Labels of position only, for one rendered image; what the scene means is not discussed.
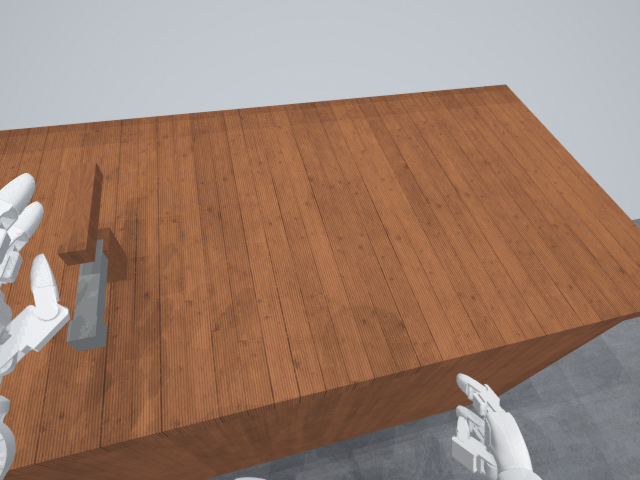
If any robot right hand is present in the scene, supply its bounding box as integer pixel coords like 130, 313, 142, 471
452, 373, 533, 480

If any counter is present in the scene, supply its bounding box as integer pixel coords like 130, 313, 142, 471
0, 84, 640, 480

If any robot left hand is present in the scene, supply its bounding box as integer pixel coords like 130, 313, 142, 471
0, 173, 70, 386

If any tap lever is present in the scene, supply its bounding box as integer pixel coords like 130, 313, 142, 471
66, 239, 108, 351

